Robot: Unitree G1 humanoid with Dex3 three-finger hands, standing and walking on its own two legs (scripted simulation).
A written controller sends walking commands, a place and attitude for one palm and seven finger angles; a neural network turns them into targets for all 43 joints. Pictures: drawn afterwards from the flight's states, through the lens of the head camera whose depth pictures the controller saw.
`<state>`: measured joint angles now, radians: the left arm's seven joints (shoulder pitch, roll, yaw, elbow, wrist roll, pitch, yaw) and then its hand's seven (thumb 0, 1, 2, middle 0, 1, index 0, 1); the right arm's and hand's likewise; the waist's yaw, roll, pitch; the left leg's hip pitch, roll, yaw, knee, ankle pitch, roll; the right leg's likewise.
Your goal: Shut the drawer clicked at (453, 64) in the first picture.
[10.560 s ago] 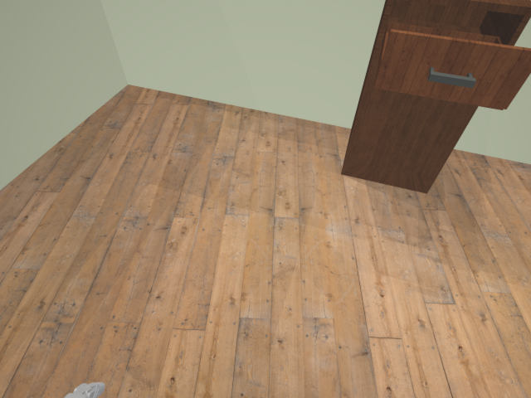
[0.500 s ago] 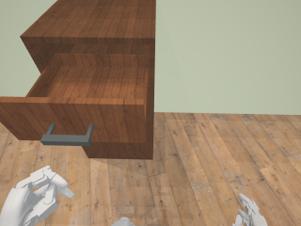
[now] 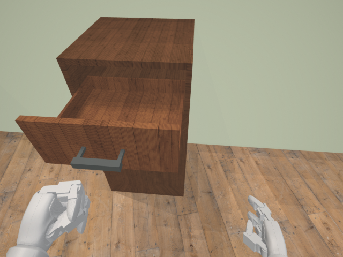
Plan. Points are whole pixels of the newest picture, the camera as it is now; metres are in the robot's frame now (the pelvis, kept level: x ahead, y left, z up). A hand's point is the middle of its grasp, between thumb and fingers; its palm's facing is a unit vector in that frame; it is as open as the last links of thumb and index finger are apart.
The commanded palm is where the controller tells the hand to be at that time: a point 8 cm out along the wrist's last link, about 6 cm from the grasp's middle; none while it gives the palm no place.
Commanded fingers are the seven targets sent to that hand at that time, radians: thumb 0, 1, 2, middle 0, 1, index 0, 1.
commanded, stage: raise the hand and make a fist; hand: left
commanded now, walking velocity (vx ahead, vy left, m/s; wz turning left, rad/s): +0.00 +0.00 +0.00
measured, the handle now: (99, 157) +0.34 +0.23 +0.04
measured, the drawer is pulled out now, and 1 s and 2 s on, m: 0.28 0.28 0.28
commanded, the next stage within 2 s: bring the fist close to the handle in 0.48 s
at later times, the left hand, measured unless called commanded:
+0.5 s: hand (76, 211) +0.16 +0.19 +0.13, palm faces +0.07 -0.99 -0.11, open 3.3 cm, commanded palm +0.12 +0.24 +0.14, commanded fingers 0.00 0.90 0.90 -1.40 -1.60 -1.40 -1.60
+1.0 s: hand (84, 203) +0.20 +0.20 +0.09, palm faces +0.04 -1.00 -0.05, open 3.3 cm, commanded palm +0.17 +0.25 +0.10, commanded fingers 0.00 0.90 0.90 -1.40 -1.60 -1.40 -1.60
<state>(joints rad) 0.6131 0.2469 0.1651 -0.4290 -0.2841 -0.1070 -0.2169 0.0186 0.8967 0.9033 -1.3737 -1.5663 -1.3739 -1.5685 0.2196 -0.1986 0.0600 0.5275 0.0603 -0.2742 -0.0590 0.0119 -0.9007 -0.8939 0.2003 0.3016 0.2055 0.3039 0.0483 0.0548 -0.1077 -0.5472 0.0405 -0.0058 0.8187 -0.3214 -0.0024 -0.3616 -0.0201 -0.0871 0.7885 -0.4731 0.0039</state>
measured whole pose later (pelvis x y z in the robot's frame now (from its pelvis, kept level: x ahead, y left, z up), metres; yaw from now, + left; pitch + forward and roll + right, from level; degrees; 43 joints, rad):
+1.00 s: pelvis +0.01 -0.01 +0.01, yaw +0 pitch +4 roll -1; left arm 0.50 0.25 0.27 -0.15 -0.34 -0.20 -0.33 0.02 0.90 0.90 -1.40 -1.60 -1.40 -1.60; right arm 0.23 -0.24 0.01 0.62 0.06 -0.32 -0.09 0.01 -0.90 -0.89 0.20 0.30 0.20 0.30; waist 0.02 0.04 -0.09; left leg -0.51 0.05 0.00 0.76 -0.31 -0.02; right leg -0.34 -0.01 -0.08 0.74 -0.46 -0.01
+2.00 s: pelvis +0.00 -0.01 -0.02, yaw -1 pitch +11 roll -1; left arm 0.31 0.24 0.20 0.03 -0.28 -0.32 -0.21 0.02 0.90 0.90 -1.40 -1.60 -1.40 -1.60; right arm 0.24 -0.25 0.01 0.56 0.03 -0.16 -0.06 0.01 -0.90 -0.89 0.20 0.30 0.20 0.30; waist -0.02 0.04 -0.11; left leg -0.77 0.06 0.00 0.96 -0.38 -0.02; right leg -0.61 -0.01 -0.07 0.96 -0.55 -0.01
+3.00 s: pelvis -0.01 -0.01 -0.02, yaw -2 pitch +11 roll -2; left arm -0.22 0.32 0.26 0.53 -0.24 -0.33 -0.24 0.00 0.79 0.92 -1.40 -1.60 -1.40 -1.60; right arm 0.26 -0.25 0.03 0.64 0.04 -0.10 -0.07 0.01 -0.90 -0.89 0.20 0.30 0.20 0.30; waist -0.04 0.03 -0.08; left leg -0.80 0.06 -0.01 0.94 -0.34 -0.01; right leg -0.63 0.00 -0.07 0.95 -0.50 -0.01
